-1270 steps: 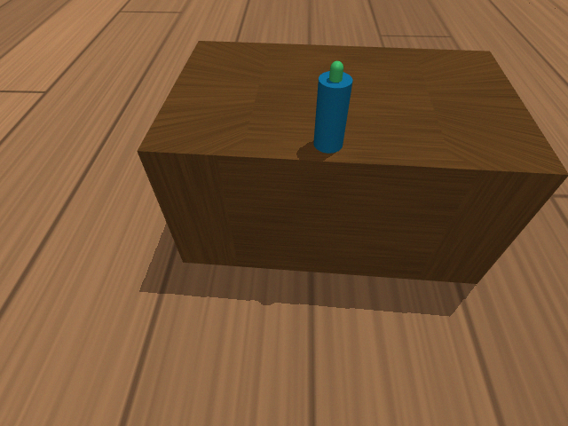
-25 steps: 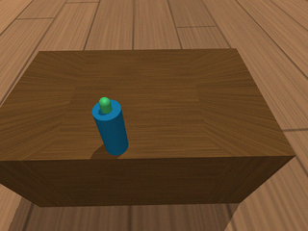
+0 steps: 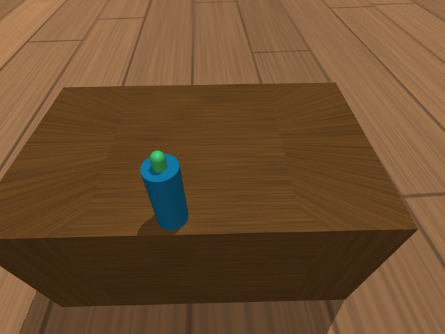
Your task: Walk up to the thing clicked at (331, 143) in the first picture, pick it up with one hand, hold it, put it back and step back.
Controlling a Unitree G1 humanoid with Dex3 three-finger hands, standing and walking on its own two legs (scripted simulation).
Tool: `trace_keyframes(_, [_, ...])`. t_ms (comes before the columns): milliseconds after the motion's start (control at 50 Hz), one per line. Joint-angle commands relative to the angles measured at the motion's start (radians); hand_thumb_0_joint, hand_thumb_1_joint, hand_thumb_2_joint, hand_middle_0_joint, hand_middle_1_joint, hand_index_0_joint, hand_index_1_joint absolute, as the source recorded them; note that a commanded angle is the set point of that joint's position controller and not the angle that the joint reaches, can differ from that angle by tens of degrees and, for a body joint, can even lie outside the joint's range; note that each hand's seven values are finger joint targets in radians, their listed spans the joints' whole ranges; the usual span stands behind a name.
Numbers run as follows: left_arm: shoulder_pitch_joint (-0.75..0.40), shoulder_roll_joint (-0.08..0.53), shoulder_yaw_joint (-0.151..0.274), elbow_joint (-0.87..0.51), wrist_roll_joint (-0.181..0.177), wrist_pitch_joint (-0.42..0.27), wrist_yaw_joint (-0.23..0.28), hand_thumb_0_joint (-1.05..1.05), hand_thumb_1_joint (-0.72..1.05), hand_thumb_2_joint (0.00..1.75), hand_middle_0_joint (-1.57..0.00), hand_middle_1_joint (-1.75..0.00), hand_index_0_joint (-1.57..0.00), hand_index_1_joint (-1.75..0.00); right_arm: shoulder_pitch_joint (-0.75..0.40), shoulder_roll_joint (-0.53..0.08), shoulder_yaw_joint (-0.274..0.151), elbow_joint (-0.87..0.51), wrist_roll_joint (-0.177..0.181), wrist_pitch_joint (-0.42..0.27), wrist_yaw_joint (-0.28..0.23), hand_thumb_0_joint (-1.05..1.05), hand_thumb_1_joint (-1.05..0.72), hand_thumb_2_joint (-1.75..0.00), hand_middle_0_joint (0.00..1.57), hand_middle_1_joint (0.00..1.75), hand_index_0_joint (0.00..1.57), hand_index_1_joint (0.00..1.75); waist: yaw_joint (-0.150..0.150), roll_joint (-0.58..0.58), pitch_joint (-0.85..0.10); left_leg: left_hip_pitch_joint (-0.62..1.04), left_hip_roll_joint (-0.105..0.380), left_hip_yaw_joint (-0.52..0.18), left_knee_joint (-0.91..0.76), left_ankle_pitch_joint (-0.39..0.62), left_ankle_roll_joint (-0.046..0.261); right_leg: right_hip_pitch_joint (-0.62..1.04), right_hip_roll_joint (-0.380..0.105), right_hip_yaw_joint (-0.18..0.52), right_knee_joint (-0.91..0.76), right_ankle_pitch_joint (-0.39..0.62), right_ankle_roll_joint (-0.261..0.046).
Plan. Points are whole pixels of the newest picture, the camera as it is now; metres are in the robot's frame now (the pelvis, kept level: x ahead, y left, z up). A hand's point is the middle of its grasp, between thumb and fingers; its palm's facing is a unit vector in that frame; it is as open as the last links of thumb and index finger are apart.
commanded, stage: stand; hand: left
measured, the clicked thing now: (165, 189) +0.46 +0.16 -0.05
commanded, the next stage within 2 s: step back in 1.98 s
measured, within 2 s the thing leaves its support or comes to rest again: neither
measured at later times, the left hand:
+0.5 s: hand out of the picture +0.06 +0.25 -0.16, palm faces -0.02 -0.94 -0.33, open 7.4 cm
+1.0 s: hand out of the picture +0.09 +0.25 -0.16, palm faces -0.02 -0.94 -0.34, open 7.4 cm
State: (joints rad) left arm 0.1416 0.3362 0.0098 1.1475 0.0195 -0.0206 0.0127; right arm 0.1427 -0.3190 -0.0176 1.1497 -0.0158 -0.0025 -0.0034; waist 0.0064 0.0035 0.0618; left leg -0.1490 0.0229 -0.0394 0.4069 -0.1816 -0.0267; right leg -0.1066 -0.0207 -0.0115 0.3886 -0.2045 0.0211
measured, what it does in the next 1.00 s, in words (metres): stands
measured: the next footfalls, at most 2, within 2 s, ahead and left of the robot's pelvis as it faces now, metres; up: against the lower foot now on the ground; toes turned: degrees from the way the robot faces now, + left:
none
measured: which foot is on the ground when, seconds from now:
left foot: down 0.00-1.00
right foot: down 0.00-1.00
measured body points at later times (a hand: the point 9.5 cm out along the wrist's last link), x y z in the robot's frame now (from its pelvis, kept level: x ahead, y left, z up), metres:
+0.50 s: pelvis +0.01 +0.00 +0.00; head +0.01 +0.00 +0.45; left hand +0.06 +0.30 -0.14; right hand +0.07 -0.29 -0.14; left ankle +0.03 +0.14 -0.74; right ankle +0.01 -0.13 -0.74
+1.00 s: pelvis +0.02 +0.00 +0.00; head +0.04 +0.00 +0.45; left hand +0.09 +0.30 -0.13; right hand +0.09 -0.30 -0.13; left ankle +0.03 +0.14 -0.74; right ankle +0.01 -0.13 -0.74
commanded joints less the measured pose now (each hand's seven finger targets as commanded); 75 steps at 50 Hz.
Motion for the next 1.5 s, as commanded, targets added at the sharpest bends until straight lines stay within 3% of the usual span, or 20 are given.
trace_keyframes(0, [-0.04,0.203,0.032,-0.033,-0.003,-0.015,0.009,0.0,0.9,0.9,-0.2,-0.3,-0.2,-0.3,-0.039,-0.202,-0.032,-0.05,-0.004,-0.021,-0.012,0.0,-0.9,-0.9,0.2,0.3,0.2,0.3,0.0,0.02,-0.007,-0.035,0.076,-0.08,-0.113,-0.04,0.044,-0.024,-0.09,0.089,-0.104,-0.022,-0.035])
trace_keyframes(100, [-0.046,0.206,0.031,-0.026,-0.001,-0.013,0.007,0.0,0.9,0.9,-0.2,-0.3,-0.2,-0.3,-0.046,-0.211,-0.033,-0.044,-0.002,-0.021,-0.011,0.0,-0.9,-0.9,0.2,0.3,0.2,0.3,-0.002,0.008,-0.004,-0.027,0.079,-0.085,-0.12,-0.05,0.042,-0.041,-0.091,0.095,-0.111,-0.047,-0.034])
trace_keyframes(320, [-0.044,0.204,0.028,-0.019,-0.006,-0.017,0.005,0.0,0.9,0.9,-0.2,-0.3,-0.2,-0.3,-0.048,-0.214,-0.026,-0.038,0.001,-0.023,-0.01,0.0,-0.9,-0.9,0.2,0.3,0.2,0.3,-0.002,0.013,-0.038,0.001,0.087,-0.073,-0.118,0.02,0.047,-0.008,-0.1,0.094,-0.114,0.043,-0.031])
trace_keyframes(420, [-0.044,0.211,0.03,-0.017,-0.003,-0.013,0.005,0.0,0.9,0.9,-0.2,-0.3,-0.2,-0.3,-0.054,-0.217,-0.026,-0.04,0.001,-0.018,-0.01,0.0,-0.9,-0.9,0.2,0.3,0.2,0.3,-0.004,0.005,-0.012,-0.012,0.085,-0.077,-0.132,-0.025,0.044,-0.034,-0.095,0.09,-0.119,-0.009,-0.031])
trace_keyframes(620, [-0.048,0.203,0.031,-0.025,-0.008,-0.015,0.004,0.0,0.9,0.9,-0.2,-0.3,-0.2,-0.3,-0.06,-0.222,-0.022,-0.043,0.002,-0.025,-0.011,0.0,-0.9,-0.9,0.2,0.3,0.2,0.3,-0.004,0.01,-0.071,0.03,0.097,-0.066,-0.104,0.135,0.049,0.017,-0.109,0.086,-0.099,0.143,-0.028])
trace_keyframes(860, [-0.058,0.209,0.034,-0.036,-0.006,-0.011,0.003,0.0,0.9,0.9,-0.2,-0.3,-0.2,-0.3,-0.065,-0.231,-0.025,-0.049,0.003,-0.022,-0.01,0.0,-0.9,-0.9,0.2,0.3,0.2,0.3,-0.011,0.0,-0.046,0.018,0.093,-0.064,-0.118,0.067,0.044,-0.002,-0.108,0.09,-0.125,0.087,-0.03])
trace_keyframes(1040, [-0.054,0.211,0.036,-0.046,-0.011,-0.013,0.004,0.0,0.9,0.9,-0.2,-0.3,-0.2,-0.3,-0.067,-0.231,-0.022,-0.054,0.006,-0.029,-0.013,0.0,-0.9,-0.9,0.2,0.3,0.2,0.3,-0.004,0.011,-0.106,0.059,0.103,-0.058,-0.097,0.269,0.043,0.054,-0.113,0.073,-0.087,0.258,-0.029])
trace_keyframes(1300, [-0.067,0.214,0.037,-0.053,-0.008,-0.01,0.003,0.0,0.9,0.9,-0.2,-0.3,-0.2,-0.3,-0.062,-0.231,-0.02,-0.056,0.005,-0.024,-0.012,0.0,-0.9,-0.9,0.2,0.3,0.2,0.3,-0.01,0.001,-0.059,0.041,0.096,-0.057,-0.117,0.161,0.036,0.021,-0.111,0.08,-0.119,0.16,-0.029])
trace_keyframes(1480, [-0.063,0.222,0.038,-0.065,-0.008,-0.013,0.002,0.0,0.9,0.9,-0.2,-0.3,-0.2,-0.3,-0.068,-0.236,-0.024,-0.064,0.004,-0.025,-0.01,0.0,-0.9,-0.9,0.2,0.3,0.2,0.3,-0.01,-0.002,-0.082,0.06,0.102,-0.057,-0.11,0.181,0.039,0.023,-0.113,0.077,-0.12,0.174,-0.034])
